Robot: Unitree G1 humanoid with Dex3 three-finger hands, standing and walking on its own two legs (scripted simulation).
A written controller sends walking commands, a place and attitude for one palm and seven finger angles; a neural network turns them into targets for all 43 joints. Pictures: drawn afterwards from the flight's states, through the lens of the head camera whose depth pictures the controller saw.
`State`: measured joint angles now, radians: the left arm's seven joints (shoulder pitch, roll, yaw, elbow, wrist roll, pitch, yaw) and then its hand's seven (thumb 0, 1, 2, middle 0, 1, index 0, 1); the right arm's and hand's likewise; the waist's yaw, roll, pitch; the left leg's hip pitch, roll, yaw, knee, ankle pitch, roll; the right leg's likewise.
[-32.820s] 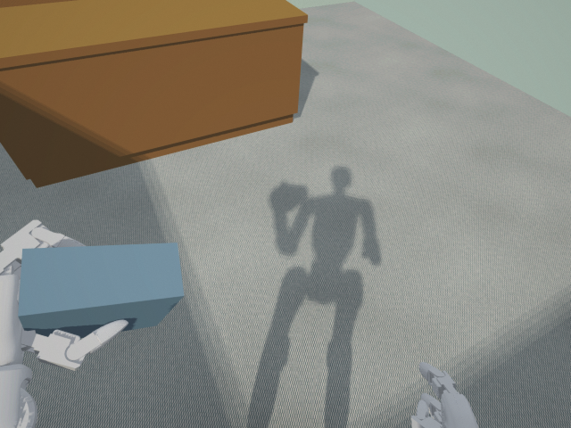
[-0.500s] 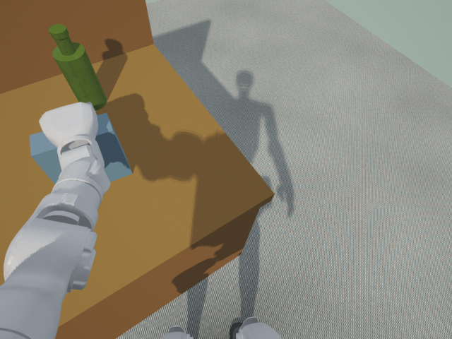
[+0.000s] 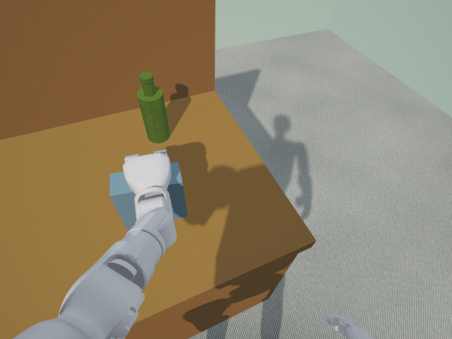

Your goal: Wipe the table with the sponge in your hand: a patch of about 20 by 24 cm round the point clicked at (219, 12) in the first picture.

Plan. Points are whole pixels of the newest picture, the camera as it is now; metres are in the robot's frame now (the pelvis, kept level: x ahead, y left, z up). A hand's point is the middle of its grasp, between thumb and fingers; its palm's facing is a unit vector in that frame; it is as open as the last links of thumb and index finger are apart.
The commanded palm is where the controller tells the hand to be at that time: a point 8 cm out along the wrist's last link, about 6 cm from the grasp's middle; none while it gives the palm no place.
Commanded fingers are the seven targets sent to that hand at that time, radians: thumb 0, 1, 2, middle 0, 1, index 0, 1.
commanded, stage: wipe back along the third lane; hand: left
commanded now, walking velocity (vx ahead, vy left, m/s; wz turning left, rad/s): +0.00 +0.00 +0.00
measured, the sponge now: (153, 202) +0.40 +0.19 -0.06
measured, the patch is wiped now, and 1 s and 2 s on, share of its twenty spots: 1.00 1.00 1.00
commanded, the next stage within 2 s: slide back across to the middle lane in 1.84 s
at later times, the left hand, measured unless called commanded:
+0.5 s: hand (161, 213) +0.34 +0.15 +0.00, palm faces -0.07 +0.00 -1.00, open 10.1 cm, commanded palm +0.30 +0.13 +0.02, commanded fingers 0.00 0.10 1.30 -1.20 -1.60 -1.20 -1.60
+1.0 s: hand (165, 227) +0.32 +0.14 +0.00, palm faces -0.07 -0.02 -1.00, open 10.1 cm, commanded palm +0.28 +0.12 +0.02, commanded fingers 0.00 0.10 1.30 -1.20 -1.60 -1.20 -1.60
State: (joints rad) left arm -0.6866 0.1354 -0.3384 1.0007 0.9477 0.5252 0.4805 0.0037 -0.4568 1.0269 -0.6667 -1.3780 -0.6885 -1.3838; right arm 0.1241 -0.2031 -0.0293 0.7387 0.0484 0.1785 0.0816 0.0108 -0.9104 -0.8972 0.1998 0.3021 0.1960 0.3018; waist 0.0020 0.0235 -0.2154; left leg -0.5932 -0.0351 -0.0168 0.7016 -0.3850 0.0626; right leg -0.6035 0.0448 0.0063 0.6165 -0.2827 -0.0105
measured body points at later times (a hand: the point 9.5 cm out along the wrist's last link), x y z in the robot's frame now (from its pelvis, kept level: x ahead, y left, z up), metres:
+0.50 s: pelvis -0.03 -0.03 +0.01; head -0.01 -0.03 +0.46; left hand +0.34 +0.15 +0.05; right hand +0.13 -0.26 -0.11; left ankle -0.04 +0.07 -0.72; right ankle -0.01 -0.13 -0.72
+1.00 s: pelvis -0.02 -0.05 +0.01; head -0.01 -0.07 +0.46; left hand +0.32 +0.14 +0.05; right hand +0.17 -0.28 -0.10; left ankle -0.04 +0.07 -0.72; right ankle -0.01 -0.13 -0.72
